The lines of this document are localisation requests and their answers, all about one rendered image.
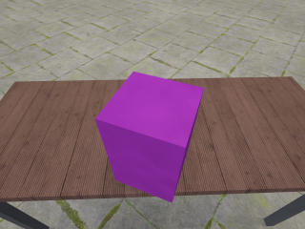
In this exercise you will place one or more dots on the carton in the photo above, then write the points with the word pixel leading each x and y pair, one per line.
pixel 146 129

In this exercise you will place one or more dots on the table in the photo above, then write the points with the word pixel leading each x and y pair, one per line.
pixel 248 138

